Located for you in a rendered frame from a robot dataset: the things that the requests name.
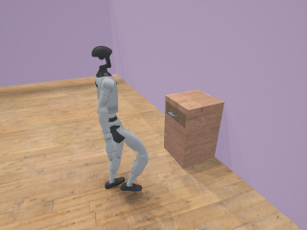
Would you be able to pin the drawer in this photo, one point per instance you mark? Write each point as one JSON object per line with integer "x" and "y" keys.
{"x": 180, "y": 116}

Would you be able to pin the robot right upper arm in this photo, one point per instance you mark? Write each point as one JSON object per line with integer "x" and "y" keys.
{"x": 106, "y": 89}

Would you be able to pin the cabinet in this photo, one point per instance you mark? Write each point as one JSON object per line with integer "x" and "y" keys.
{"x": 196, "y": 142}

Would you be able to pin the right robot forearm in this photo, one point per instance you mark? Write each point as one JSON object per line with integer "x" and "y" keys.
{"x": 104, "y": 122}

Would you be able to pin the handle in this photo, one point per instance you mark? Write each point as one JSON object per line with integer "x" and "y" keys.
{"x": 171, "y": 114}

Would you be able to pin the robot head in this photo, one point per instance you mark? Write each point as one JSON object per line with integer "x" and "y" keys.
{"x": 102, "y": 52}

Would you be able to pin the left robot shin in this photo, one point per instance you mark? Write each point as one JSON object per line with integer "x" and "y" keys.
{"x": 113, "y": 168}

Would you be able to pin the right robot hand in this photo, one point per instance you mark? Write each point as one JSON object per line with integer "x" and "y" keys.
{"x": 111, "y": 147}

